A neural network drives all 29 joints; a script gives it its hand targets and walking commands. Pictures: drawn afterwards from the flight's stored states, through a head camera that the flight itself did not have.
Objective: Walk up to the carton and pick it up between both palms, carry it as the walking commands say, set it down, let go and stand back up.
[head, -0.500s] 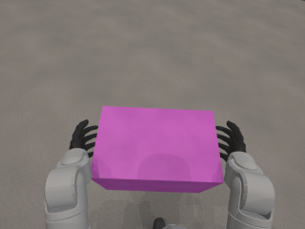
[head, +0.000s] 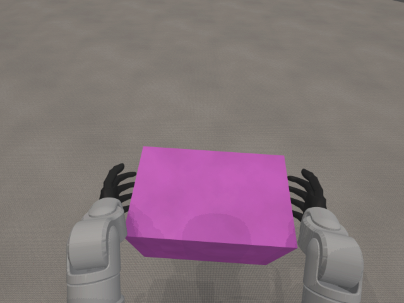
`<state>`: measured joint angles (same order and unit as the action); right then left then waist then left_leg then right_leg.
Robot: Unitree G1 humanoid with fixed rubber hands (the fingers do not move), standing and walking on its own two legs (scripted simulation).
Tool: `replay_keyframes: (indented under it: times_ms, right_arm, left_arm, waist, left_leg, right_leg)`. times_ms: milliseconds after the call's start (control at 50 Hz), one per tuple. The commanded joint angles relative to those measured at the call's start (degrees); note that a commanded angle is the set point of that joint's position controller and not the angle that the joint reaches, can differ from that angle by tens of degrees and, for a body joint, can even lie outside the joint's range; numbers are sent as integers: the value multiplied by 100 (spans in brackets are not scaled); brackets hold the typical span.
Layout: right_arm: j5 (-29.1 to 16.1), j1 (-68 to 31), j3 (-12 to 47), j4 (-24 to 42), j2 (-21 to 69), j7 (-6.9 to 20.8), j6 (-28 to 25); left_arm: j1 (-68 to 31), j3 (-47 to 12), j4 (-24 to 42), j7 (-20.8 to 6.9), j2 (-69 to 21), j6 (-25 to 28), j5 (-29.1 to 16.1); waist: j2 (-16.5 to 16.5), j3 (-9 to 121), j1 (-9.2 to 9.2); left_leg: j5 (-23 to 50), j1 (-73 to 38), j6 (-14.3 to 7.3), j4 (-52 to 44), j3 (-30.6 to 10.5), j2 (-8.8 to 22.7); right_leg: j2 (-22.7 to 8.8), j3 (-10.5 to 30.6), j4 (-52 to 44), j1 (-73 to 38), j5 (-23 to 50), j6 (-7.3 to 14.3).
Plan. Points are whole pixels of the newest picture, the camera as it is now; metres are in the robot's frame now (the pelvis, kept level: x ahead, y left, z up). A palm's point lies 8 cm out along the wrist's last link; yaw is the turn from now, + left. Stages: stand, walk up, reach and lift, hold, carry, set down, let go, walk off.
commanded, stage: carry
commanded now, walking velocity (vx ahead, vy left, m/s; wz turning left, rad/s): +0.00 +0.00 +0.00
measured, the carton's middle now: (208, 210) +0.29 +0.00 +0.01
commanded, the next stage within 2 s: none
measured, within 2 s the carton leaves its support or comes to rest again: neither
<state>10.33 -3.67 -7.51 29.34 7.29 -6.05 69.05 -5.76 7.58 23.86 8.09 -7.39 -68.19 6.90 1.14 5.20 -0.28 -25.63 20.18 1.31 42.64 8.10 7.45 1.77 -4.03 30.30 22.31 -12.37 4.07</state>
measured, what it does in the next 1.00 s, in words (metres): steps on the spot: left foot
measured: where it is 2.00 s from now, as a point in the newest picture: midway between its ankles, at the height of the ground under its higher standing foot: outside the picture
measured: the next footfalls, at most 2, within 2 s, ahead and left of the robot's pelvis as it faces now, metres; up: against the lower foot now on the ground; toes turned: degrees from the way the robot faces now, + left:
left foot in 0.18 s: +0.01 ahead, +0.14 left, +0.00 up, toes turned +8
right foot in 1.52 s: +0.05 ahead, -0.09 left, +0.00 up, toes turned -1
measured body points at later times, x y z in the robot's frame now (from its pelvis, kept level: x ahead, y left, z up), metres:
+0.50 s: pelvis -0.01 +0.01 +0.00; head -0.03 +0.01 +0.45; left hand +0.25 +0.19 +0.08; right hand +0.25 -0.17 +0.09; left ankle -0.03 +0.13 -0.73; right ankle +0.03 -0.08 -0.73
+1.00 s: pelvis -0.01 +0.01 +0.00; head -0.03 +0.01 +0.45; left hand +0.25 +0.19 +0.08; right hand +0.25 -0.17 +0.09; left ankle -0.03 +0.13 -0.73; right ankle +0.03 -0.08 -0.73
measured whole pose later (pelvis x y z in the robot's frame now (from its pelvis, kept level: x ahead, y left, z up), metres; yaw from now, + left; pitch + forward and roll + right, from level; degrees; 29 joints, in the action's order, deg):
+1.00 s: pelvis -0.01 +0.01 +0.00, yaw +0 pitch +4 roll +0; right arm 10.3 -4.0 -8.4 21.7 7.3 -4.8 62.5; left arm -4.8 7.6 19.8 8.8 -7.3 -63.9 7.2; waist 0.0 8.0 -0.3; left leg -17.7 17.6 0.9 31.7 6.6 4.5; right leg 1.4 -4.5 28.2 22.2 -10.0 2.9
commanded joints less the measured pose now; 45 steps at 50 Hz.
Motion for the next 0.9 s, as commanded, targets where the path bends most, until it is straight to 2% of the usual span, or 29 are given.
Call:
replay_keyframes:
  times_ms: [0,60,100,120,140,160,180,200,240,260,300,320,340,400,420,460,480,500,540,580,600,620,700,720,740,760,820,860,880]
  right_arm:
    - [-2730,-2462,4245,351,5102,1270,-125]
    - [-2448,-2228,4008,-142,4542,1239,-101]
    - [-2094,-2131,3424,-1028,4129,1264,-330]
    - [-2425,-2319,3836,-224,4612,1282,-301]
    - [-2503,-2187,3918,-58,4677,1283,-274]
    - [-2302,-2225,3604,-615,4412,1330,-355]
    - [-2556,-2319,3958,-36,4712,1350,-329]
    - [-2704,-2269,4098,387,4959,1349,-244]
    - [-2296,-2004,3512,-486,4470,1333,-242]
    - [-1832,-1821,2917,-1540,3875,1327,-377]
    - [-2137,-1957,3371,-851,4214,1333,-378]
    - [-1911,-2098,3064,-1374,3828,1343,-502]
    - [-2129,-2220,3367,-900,4242,1355,-530]
    - [-2318,-2317,3577,-520,4554,1346,-559]
    - [-2115,-2210,3298,-1000,4231,1328,-603]
    - [-2395,-2279,3676,-282,4611,1292,-527]
    - [-2287,-2261,3609,-478,4413,1271,-518]
    - [-2259,-2080,3554,-628,4344,1283,-479]
    - [-2127,-2231,3404,-848,4205,1268,-556]
    - [-2061,-2143,3292,-1075,4082,1262,-556]
    - [-2316,-2277,3642,-325,4361,1246,-500]
    - [-2070,-2326,3303,-920,4105,1247,-584]
    - [-2045,-2398,3294,-916,4051,1224,-603]
    - [-2196,-2371,3459,-675,4251,1237,-575]
    - [-1950,-2168,3130,-1401,3948,1238,-646]
    - [-2115,-2124,3389,-976,4193,1241,-627]
    - [-1936,-2272,3169,-1234,3927,1222,-732]
    - [-2264,-2255,3578,-638,4317,1239,-667]
    - [-2037,-2192,3258,-1104,4022,1222,-703]
  left_arm:
    - [-2491,-4316,1122,-1358,-5119,67,-2303]
    - [-1815,-3829,176,-1369,-4587,22,-1947]
    - [-2074,-3590,-512,-1361,-4288,223,-1731]
    - [-2343,-4043,444,-1354,-4737,214,-2076]
    - [-2116,-4143,511,-1353,-4766,165,-2127]
    - [-2312,-3902,162,-1329,-4466,262,-1905]
    - [-2279,-4153,600,-1335,-4798,254,-2078]
    - [-2494,-4485,1238,-1318,-5056,179,-2338]
    - [-2505,-4202,452,-1314,-4633,130,-2095]
    - [-2453,-3660,-518,-1301,-4037,231,-1712]
    - [-2544,-4031,160,-1279,-4393,236,-1947]
    - [-2383,-3672,-596,-1279,-4080,332,-1644]
    - [-2680,-3999,57,-1295,-4419,384,-1918]
    - [-2671,-4121,396,-1267,-4669,446,-2042]
    - [-2582,-3824,-91,-1265,-4314,476,-1842]
    - [-2583,-4217,591,-1260,-4704,397,-2149]
    - [-2462,-4002,303,-1271,-4480,406,-2018]
    - [-2375,-3978,292,-1246,-4398,384,-1988]
    - [-2402,-3795,-91,-1263,-4346,424,-1864]
    - [-2359,-3716,-270,-1264,-4178,432,-1788]
    - [-2310,-3996,230,-1248,-4555,357,-2007]
    - [-2453,-3752,-264,-1269,-4324,450,-1823]
    - [-2428,-3666,-388,-1255,-4285,479,-1775]
    - [-2571,-3861,136,-1226,-4343,485,-1908]
    - [-2450,-3574,-486,-1228,-4015,549,-1675]
    - [-2533,-3794,58,-1231,-4235,559,-1863]
    - [-2472,-3536,-469,-1258,-4031,630,-1695]
    - [-2551,-3936,383,-1192,-4335,616,-1923]
    - [-2428,-3663,-250,-1188,-4136,619,-1727]
  waist:
    - [-674,1304,18]
    - [-1125,1328,8]
    - [-639,1360,92]
    - [-642,1491,113]
    - [-534,1555,97]
    - [2,1309,91]
    - [-7,1331,49]
    - [383,1129,46]
    - [724,1215,32]
    - [459,1126,28]
    - [405,1074,29]
    - [479,1085,39]
    - [379,1124,40]
    - [147,1187,40]
    - [6,1091,34]
    - [28,1233,46]
    - [-275,1329,35]
    - [-10,1348,51]
    - [-108,1246,56]
    - [-50,1287,47]
    - [-91,1210,41]
    - [14,1114,59]
    - [-108,959,35]
    - [32,1036,37]
    - [120,1124,37]
    - [105,1006,40]
    - [-241,1179,40]
    - [58,1255,50]
    - [97,1210,45]
  left_leg:
    - [-124,499,9,292,-325,-381]
    - [36,236,-14,-241,-200,-532]
    - [756,-308,-47,-1442,-179,-485]
    - [1156,-689,-17,-1812,-247,-356]
    - [1368,-872,-49,-1794,-438,-214]
    - [1079,-781,-130,-2148,-962,181]
    - [694,-763,-187,-2469,-1176,477]
    - [368,-508,-294,-2694,-1289,647]
    - [750,-137,-298,-2410,-939,534]
    - [863,5,-277,-2304,-811,445]
    - [1192,-91,-211,-2148,-722,365]
    - [1632,-260,-165,-2012,-661,376]
    - [1668,-285,-155,-1882,-550,283]
    - [1404,-278,-167,-1815,-539,259]
    - [1231,-172,-135,-1713,-456,210]
    - [1059,-123,-188,-1766,-562,220]
    - [1155,-96,-183,-1655,-519,180]
    - [1147,-226,-176,-1653,-517,145]
    - [1352,-134,-181,-1588,-512,153]
    - [1233,-199,-170,-1687,-545,190]
    - [1107,-97,-168,-1648,-539,174]
    - [1071,-112,-133,-1739,-546,164]
    - [915,-4,-155,-1758,-541,150]
    - [970,-85,-174,-1823,-614,134]
    - [1117,-152,-169,-1740,-591,149]
    - [1068,-178,-137,-1776,-520,176]
    - [791,-14,-191,-1647,-625,103]
    - [1274,-175,-176,-1730,-744,138]
    - [1104,115,-212,-1696,-822,119]
  right_leg:
    - [-1512,1616,-1230,-1112,964,576]
    - [-1431,1494,-1249,-1175,1081,447]
    - [-1279,1219,-943,-1039,1277,369]
    - [-1126,982,-768,-934,1154,243]
    - [-943,782,-714,-795,802,66]
    - [-793,704,-538,-551,364,-32]
    - [-572,425,-414,-490,117,-125]
    - [-446,263,-319,-400,137,-171]
    - [-581,351,-343,-892,342,-112]
    - [-633,457,-372,-1009,558,-84]
    - [-709,521,-352,-924,749,-67]
    - [-735,506,-341,-854,1018,-99]
    - [-783,564,-384,-896,1173,-69]
    - [-780,621,-425,-931,1084,-77]
    - [-801,677,-539,-950,1100,-55]
    - [-782,615,-489,-1062,883,-75]
    - [-808,668,-518,-1122,1078,-46]
    - [-864,757,-545,-1008,1081,-31]
    - [-870,672,-455,-1071,1499,-68]
    - [-857,679,-426,-1044,1317,-35]
    - [-838,679,-508,-1003,1081,-57]
    - [-850,713,-465,-969,1035,-61]
    - [-846,744,-647,-860,560,-63]
    - [-839,737,-597,-839,541,-84]
    - [-830,762,-544,-862,833,-23]
    - [-851,711,-565,-834,789,-71]
    - [-891,857,-764,-984,469,-46]
    - [-913,708,-535,-1000,784,-78]
    - [-934,618,-500,-1055,518,-140]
